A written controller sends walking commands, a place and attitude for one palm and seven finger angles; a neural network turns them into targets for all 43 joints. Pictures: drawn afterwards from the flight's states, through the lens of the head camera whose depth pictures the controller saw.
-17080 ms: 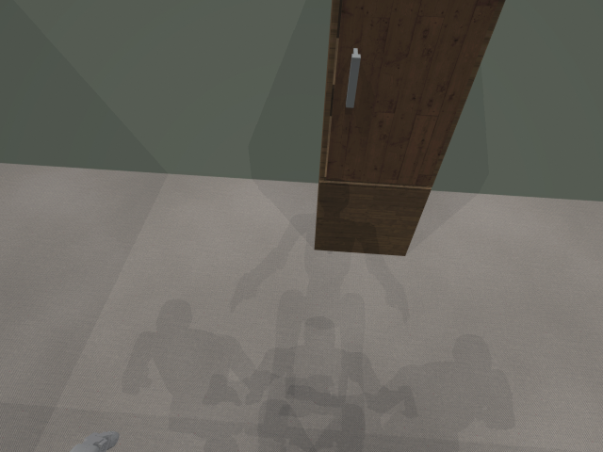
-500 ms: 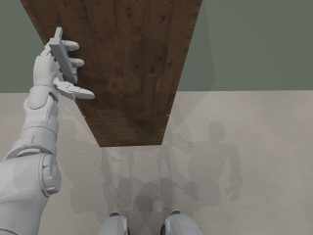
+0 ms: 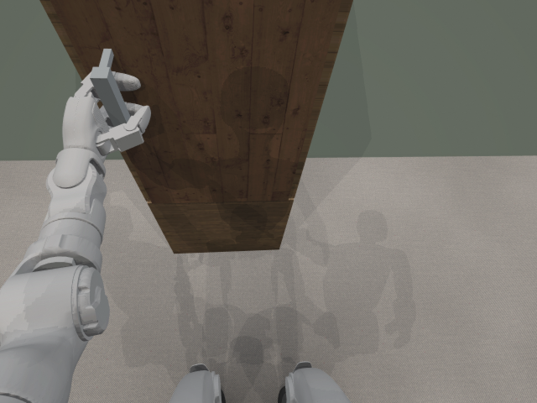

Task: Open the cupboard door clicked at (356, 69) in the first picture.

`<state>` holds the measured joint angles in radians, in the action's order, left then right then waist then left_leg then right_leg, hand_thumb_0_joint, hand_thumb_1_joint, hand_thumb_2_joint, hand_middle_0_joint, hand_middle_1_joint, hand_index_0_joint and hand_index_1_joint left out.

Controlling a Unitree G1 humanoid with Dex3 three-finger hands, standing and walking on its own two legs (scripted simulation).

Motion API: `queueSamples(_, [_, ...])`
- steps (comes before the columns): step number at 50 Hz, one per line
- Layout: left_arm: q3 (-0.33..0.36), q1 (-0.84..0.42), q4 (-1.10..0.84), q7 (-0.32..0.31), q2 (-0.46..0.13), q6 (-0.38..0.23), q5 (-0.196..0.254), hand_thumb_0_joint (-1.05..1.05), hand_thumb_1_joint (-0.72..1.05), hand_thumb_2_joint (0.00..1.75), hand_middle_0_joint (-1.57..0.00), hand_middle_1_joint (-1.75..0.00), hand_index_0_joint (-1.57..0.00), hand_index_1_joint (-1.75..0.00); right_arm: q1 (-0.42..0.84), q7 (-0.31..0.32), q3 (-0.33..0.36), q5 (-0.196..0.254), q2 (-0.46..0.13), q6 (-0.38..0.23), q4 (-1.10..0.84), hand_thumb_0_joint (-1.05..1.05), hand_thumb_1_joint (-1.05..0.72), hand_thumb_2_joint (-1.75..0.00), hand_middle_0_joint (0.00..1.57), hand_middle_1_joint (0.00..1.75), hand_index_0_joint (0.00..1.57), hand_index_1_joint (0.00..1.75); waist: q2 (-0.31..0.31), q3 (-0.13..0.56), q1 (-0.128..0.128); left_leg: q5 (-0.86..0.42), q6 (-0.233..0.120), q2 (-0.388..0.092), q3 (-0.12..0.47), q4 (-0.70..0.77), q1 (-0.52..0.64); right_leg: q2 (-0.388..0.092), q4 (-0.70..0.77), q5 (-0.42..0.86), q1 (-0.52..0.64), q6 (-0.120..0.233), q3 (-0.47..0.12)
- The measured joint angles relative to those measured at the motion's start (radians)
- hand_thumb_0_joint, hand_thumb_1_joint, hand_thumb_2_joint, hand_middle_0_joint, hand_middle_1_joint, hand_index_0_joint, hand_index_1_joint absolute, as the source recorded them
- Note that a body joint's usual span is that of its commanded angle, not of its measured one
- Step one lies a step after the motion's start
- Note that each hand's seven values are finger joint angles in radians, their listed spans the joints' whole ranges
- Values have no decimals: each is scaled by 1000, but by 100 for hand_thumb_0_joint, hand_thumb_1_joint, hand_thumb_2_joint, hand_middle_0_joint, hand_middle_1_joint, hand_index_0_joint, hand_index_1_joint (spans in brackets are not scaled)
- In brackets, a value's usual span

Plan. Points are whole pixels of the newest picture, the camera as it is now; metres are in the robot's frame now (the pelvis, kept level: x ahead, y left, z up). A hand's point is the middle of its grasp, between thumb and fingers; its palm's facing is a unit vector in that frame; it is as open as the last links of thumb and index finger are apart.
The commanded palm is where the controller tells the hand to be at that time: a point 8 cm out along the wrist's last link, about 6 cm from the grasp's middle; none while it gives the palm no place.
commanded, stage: close the thumb around the handle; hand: left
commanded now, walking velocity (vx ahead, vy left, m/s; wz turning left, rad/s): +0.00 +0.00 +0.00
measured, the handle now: (119, 100) +0.54 +0.19 +0.09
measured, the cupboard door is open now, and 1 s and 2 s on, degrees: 0 33 48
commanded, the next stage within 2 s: pull the door open along its arc in 0.16 s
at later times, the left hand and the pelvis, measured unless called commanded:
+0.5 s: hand (136, 133) +0.49 +0.16 +0.08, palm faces -0.01 -1.00 -0.01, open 5.3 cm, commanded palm +0.44 +0.21 +0.09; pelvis +0.01 +0.00 +0.01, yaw -1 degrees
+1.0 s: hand (188, 221) +0.34 +0.08 +0.08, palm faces +0.39 -0.92 +0.04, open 5.6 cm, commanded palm +0.28 +0.12 +0.09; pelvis +0.03 -0.02 +0.02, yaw +2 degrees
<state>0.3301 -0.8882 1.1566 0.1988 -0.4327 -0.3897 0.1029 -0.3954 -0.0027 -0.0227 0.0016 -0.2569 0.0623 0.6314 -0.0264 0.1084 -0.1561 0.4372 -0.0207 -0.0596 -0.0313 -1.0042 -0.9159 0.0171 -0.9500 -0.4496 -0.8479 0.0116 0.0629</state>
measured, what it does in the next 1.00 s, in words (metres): stands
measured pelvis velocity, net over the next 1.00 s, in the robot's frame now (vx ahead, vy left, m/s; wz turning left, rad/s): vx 0.03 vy -0.02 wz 0.03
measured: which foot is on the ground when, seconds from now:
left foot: down 0.00-1.00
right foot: down 0.00-1.00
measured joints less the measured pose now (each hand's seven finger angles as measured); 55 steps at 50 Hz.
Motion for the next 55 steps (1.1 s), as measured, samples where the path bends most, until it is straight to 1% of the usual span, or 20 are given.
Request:
queueSamples(4, [-12,1,2,-8,14,-2,1,1,71,82,-39,-133,-40,-134,0,-2,2,-1,-1,0,5,0,-91,-90,20,30,20,30,-1,-1,2,1,-1,2,-1,2,4,-1,1,-1,4,-1,-1])
queueSamples(7, [-1,6,-2,-17,20,-5,1,1,78,85,-40,-134,-40,-134,1,-3,3,-2,-1,1,7,0,-91,-90,20,30,20,30,-1,0,1,2,-1,2,-3,3,6,-1,1,-2,5,-1,-3])
queueSamples(14, [0,16,-6,-23,19,-8,-6,1,77,84,-40,-135,-40,-135,3,-6,5,-3,0,4,6,0,-91,-90,20,30,20,30,-1,3,1,4,0,1,-3,4,11,0,1,-4,8,0,-4])
queueSamples(18, [3,28,-17,-17,18,-6,1,1,78,84,-40,-135,-40,-135,5,-5,5,-1,1,7,1,0,-91,-90,20,30,20,30,0,2,1,5,2,-1,-5,8,18,2,4,-4,14,1,-6])
queueSamples(21, [4,61,-51,-12,25,-1,12,1,78,83,-40,-135,-40,-135,3,-7,7,2,1,13,-7,0,-91,-90,20,30,20,30,0,5,5,5,3,-3,-10,17,31,4,12,-3,23,2,-12])
queueSamples(24, [-2,122,-114,-8,40,5,24,1,79,82,-39,-135,-40,-135,0,-10,11,7,1,20,-19,0,-91,-90,20,30,20,30,-2,9,12,6,3,-5,-18,32,53,6,24,-2,40,2,-19])
queueSamples(28, [-21,235,-230,-12,78,21,51,1,78,80,-38,-135,-39,-135,-1,-15,17,17,3,28,-36,0,-91,-90,20,30,20,30,-4,18,26,6,4,-6,-28,61,98,8,49,-1,79,1,-30])
queueSamples(31, [-48,342,-344,-19,115,37,74,1,77,78,-37,-135,-38,-135,4,-20,21,24,6,27,-51,1,-91,-90,20,30,20,30,-4,23,41,5,4,-4,-34,87,138,8,71,0,116,1,-36])
queueSamples(35, [-102,514,-530,-32,171,53,97,1,75,76,-36,-135,-37,-135,23,-26,28,31,11,14,-75,1,-91,-90,20,30,20,30,-6,28,61,3,6,0,-40,118,192,5,97,1,166,0,-42])
queueSamples(36, [-119,553,-577,-50,193,61,104,1,74,75,-36,-135,-37,-135,29,-27,31,31,13,7,-79,1,-91,-90,20,30,20,30,-6,28,72,3,6,0,-42,124,204,5,102,0,177,0,-43])
queueSamples(37, [-138,587,-624,-90,222,67,107,2,73,75,-36,-135,-37,-135,38,-27,34,28,16,-1,-81,1,-91,-90,20,30,20,30,-5,27,82,4,7,1,-43,129,215,4,106,-1,187,-1,-44])
queueSamples(39, [-176,650,-716,-196,289,79,92,3,72,75,-36,-135,-38,-135,60,-33,37,19,22,-16,-84,1,-91,-90,20,30,20,30,-1,26,99,4,9,5,-40,134,229,1,107,-4,201,0,-42])
queueSamples(41, [-220,710,-801,-310,352,91,54,3,72,75,-35,-135,-38,-135,87,-44,39,5,29,-25,-89,1,-91,-90,20,30,20,30,0,28,112,4,11,9,-35,132,236,-3,101,-10,209,1,-37])
queueSamples(43, [-272,763,-872,-416,404,107,4,3,72,75,-35,-135,-39,-135,115,-54,40,-11,38,-29,-96,1,-91,-90,20,30,20,30,2,28,124,6,13,14,-29,127,241,-8,91,-18,215,3,-31])
queueSamples(46, [-353,833,-953,-552,467,139,-66,3,73,76,-33,-135,-39,-135,154,-61,39,-31,53,-29,-107,1,-91,-90,20,30,20,30,1,29,138,9,17,19,-18,117,249,-13,76,-30,226,8,-20])
queueSamples(48, [-404,872,-991,-631,503,164,-106,3,73,76,-33,-135,-40,-135,176,-60,34,-41,62,-24,-113,1,-91,-90,20,30,20,30,0,29,146,11,21,22,-9,113,257,-16,68,-37,237,12,-11])
queueSamples(51, [-467,921,-1031,-706,541,203,-158,3,73,77,-32,-135,-40,-136,199,-51,26,-52,76,-13,-120,1,-91,-90,20,30,20,30,0,30,153,10,27,26,4,112,273,-19,63,-45,256,18,2])
queueSamples(52, [-484,937,-1040,-721,549,213,-170,3,73,77,-32,-135,-40,-136,204,-46,23,-54,80,-11,-122,1,-91,-90,20,30,20,30,0,30,155,9,30,27,8,113,279,-19,64,-46,264,21,6])
queueSamples(55, [-532,980,-1071,-739,536,232,-184,2,72,75,-34,-135,-38,-136,213,-36,14,-56,93,-6,-127,1,-91,-90,20,30,20,30,5,26,154,4,38,27,19,121,298,-18,67,-48,285,29,18])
